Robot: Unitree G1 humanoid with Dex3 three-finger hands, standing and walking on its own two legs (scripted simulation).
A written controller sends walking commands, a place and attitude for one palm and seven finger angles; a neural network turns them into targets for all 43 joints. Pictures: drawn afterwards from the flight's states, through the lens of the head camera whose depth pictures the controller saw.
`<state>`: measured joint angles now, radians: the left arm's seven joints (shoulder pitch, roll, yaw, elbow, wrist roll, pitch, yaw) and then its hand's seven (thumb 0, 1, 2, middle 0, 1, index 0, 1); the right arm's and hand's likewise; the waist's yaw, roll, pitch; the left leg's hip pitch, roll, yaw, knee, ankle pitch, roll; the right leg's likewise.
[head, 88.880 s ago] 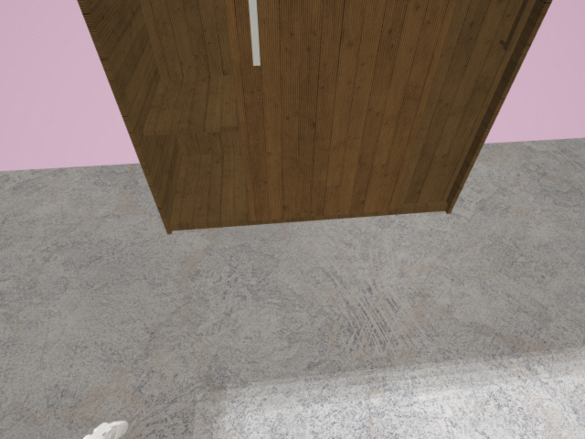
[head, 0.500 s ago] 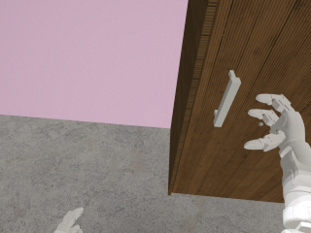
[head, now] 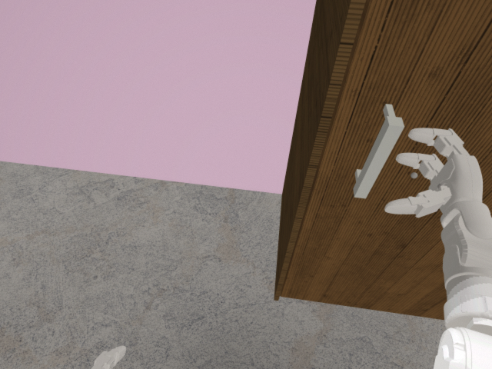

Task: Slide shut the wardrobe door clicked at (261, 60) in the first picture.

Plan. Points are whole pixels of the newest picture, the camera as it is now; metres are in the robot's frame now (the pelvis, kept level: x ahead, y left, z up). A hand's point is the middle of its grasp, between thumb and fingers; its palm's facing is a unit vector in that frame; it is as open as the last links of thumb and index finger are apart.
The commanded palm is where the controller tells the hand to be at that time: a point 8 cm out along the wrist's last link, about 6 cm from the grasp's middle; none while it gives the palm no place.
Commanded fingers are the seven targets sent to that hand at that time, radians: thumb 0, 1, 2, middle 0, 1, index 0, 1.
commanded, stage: move the hooked fingers beside the handle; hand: right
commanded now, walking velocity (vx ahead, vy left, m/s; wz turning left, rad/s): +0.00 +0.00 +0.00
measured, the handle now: (373, 154) +0.47 -0.16 +0.12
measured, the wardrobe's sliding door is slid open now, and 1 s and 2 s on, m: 0.00 0.00 0.00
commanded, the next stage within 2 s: feel for the door with the fingertips in 1.20 s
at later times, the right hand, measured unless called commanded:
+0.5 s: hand (414, 182) +0.41 -0.21 +0.11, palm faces +0.02 +1.00 -0.02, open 14.0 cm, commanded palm +0.38 -0.27 +0.12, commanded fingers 0.00 0.50 -0.30 0.30 1.20 0.30 1.20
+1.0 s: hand (411, 182) +0.41 -0.20 +0.12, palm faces +0.04 +1.00 -0.02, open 14.0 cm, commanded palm +0.38 -0.26 +0.12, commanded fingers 0.00 0.50 -0.30 0.30 1.20 0.30 1.20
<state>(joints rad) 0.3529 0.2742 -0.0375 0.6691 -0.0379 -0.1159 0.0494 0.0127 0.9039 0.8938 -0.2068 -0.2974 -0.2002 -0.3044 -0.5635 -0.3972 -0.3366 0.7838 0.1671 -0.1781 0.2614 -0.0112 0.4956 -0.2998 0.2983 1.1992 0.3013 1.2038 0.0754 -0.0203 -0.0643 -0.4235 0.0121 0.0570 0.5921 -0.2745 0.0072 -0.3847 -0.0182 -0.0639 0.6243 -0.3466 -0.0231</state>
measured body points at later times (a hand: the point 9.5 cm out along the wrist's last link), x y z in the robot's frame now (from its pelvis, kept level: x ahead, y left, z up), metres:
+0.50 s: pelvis +0.00 -0.01 +0.00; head +0.03 -0.01 +0.45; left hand +0.11 +0.25 -0.10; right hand +0.41 -0.27 +0.12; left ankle +0.01 +0.12 -0.73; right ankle -0.02 -0.10 -0.73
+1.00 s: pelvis +0.00 +0.00 +0.00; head +0.02 +0.00 +0.45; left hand +0.10 +0.25 -0.11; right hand +0.40 -0.26 +0.12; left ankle +0.01 +0.12 -0.73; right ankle -0.02 -0.10 -0.73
